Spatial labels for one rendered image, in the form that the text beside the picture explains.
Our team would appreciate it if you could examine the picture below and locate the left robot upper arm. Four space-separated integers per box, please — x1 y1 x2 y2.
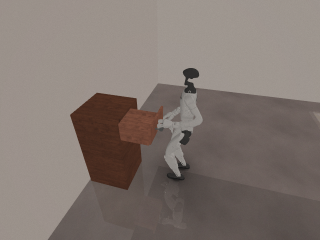
184 94 203 125

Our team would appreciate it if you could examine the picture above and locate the right robot hand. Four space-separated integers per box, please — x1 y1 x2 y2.
163 112 174 120

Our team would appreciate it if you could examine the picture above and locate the drawer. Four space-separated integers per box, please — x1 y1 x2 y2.
118 106 163 146

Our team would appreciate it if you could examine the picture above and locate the robot left forearm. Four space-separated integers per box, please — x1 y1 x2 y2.
172 118 201 129

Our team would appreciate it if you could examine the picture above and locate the robot left foot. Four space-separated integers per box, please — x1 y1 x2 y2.
167 173 185 181

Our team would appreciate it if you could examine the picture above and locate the left robot hand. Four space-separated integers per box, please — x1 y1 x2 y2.
157 119 174 133

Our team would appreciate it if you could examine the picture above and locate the handle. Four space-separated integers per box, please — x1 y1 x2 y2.
155 123 164 132

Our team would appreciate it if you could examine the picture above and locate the cabinet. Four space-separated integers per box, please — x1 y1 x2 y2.
70 93 142 190

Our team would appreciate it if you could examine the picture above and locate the robot right forearm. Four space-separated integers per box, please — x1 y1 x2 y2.
172 107 181 116

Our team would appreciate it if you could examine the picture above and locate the robot right shin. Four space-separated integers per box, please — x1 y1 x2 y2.
174 146 186 166

